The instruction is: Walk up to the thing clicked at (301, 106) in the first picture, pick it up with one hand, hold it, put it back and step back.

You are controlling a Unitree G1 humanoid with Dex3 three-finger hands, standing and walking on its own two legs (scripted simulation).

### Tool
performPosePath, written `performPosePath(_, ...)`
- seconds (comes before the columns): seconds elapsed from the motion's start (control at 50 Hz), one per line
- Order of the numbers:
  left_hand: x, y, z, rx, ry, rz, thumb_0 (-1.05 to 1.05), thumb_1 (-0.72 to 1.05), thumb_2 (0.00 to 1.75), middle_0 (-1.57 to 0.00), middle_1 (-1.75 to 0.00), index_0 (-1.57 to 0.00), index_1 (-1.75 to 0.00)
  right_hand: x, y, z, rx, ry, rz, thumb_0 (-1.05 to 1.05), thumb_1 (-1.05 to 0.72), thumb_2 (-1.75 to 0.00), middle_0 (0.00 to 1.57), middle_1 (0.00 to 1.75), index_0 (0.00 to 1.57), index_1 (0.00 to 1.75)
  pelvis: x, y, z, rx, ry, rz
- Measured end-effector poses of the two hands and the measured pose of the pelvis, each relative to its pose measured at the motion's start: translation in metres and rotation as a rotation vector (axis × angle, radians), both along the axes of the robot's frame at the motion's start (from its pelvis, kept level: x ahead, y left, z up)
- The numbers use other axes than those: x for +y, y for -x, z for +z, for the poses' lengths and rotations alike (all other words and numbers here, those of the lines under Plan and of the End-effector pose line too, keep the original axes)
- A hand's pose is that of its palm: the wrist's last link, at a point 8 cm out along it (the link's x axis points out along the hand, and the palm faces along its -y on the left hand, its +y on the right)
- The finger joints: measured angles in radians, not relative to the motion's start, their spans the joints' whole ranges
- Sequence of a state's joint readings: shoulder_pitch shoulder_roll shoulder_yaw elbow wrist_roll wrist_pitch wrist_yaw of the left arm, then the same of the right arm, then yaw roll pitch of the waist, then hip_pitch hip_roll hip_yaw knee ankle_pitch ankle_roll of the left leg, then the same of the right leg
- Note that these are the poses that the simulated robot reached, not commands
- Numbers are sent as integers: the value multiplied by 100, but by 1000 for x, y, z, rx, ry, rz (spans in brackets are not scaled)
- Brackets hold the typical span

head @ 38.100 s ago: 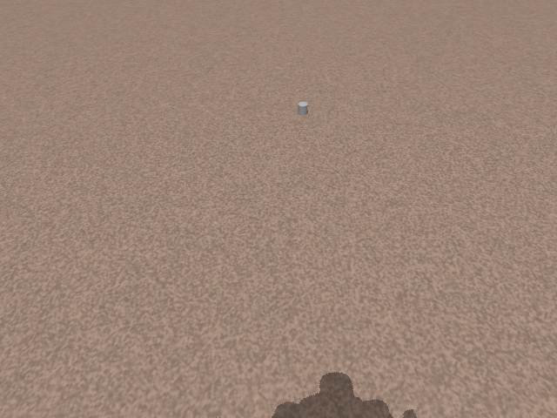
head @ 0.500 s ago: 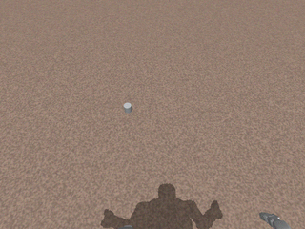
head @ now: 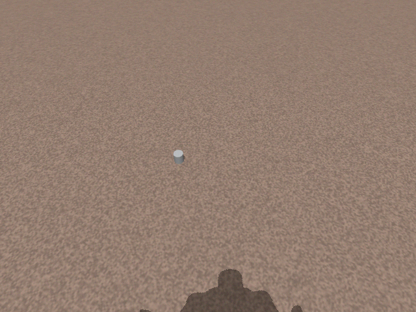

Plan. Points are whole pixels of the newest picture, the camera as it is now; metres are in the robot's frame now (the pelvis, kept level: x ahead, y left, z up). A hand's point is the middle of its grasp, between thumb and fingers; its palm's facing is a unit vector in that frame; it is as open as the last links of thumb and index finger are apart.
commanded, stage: step back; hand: left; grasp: from above
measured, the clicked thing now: (178, 157) +1.12 +0.20 -0.73
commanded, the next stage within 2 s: stand in 0.56 s
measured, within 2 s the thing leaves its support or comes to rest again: neither
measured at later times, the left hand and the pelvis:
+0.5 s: hand out of the picture +0.17 +0.24 -0.15, palm faces +0.02 -0.94 -0.33, open 7.4 cm; pelvis +0.05 -0.01 +0.00, yaw +1 degrees
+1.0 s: hand out of the picture +0.12 +0.24 -0.14, palm faces +0.00 -0.94 -0.33, open 7.4 cm; pelvis +0.04 -0.01 +0.01, yaw +1 degrees
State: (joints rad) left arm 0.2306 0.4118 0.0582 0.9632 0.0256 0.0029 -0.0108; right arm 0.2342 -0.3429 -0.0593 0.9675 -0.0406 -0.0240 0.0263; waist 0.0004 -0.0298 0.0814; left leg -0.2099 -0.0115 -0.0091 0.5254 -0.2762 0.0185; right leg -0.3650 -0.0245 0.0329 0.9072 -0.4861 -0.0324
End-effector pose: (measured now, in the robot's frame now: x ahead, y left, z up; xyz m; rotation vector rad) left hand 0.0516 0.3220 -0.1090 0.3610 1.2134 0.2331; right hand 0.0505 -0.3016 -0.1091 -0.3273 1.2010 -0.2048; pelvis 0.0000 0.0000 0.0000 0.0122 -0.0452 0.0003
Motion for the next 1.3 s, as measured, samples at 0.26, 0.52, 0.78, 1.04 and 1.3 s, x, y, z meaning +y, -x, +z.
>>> performPosePath(0.26,-40,-65,2,-97,8,-36,1,90,90,-20,-30,-20,-30,-31,-21,-19,39,7,-38,1,-91,-90,20,30,21,29,-22,-26,-8,-4,11,-1)
performPosePath(0.52,-33,-108,-6,-115,68,-5,1,90,90,-20,-30,-20,-30,-3,-57,-10,63,9,3,1,-91,-89,21,30,21,29,-6,-51,-2,22,12,18)
performPosePath(0.78,-31,-101,-1,-58,75,-11,1,91,90,-20,-30,-20,-30,5,-100,8,-47,3,31,1,-91,-89,21,30,21,30,-3,-51,9,-3,14,12)
performPosePath(1.04,-39,-57,5,-1,57,19,1,90,90,-20,-30,-20,-30,-3,-91,5,-34,-29,41,1,-91,-89,21,30,21,29,-15,-41,14,-14,8,19)
performPosePath(1.3,-47,-31,6,52,42,31,1,90,90,-20,-30,-20,-30,-20,-50,-4,68,-36,15,1,-91,-89,21,30,21,29,-27,-34,14,-2,8,20)
